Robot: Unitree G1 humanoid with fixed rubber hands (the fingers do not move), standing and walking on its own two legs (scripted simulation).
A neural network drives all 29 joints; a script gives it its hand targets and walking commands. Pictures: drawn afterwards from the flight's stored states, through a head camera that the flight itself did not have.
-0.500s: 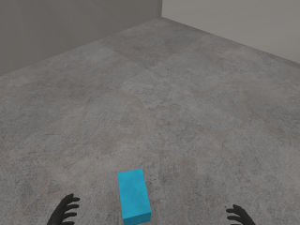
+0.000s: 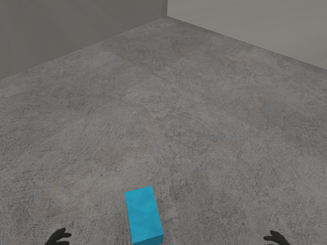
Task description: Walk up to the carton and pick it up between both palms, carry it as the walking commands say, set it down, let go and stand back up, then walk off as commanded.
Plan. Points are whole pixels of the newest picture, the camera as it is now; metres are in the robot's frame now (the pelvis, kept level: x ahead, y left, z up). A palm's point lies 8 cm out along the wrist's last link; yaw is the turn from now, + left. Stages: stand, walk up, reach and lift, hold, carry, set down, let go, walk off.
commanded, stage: stand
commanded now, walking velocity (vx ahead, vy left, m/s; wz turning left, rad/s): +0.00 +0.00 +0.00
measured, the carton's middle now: (143, 217) +0.42 +0.09 -0.68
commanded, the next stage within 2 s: walk off in 1.24 s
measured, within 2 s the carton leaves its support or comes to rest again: neither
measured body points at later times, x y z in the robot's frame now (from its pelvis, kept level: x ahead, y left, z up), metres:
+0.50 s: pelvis -0.02 +0.00 +0.01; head -0.02 +0.01 +0.46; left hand +0.10 +0.30 -0.11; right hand +0.09 -0.31 -0.10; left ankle -0.03 +0.09 -0.74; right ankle -0.06 -0.12 -0.74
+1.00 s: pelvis -0.03 +0.00 +0.01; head -0.03 +0.01 +0.46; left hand +0.08 +0.31 -0.11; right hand +0.07 -0.32 -0.10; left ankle -0.03 +0.09 -0.74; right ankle -0.06 -0.12 -0.74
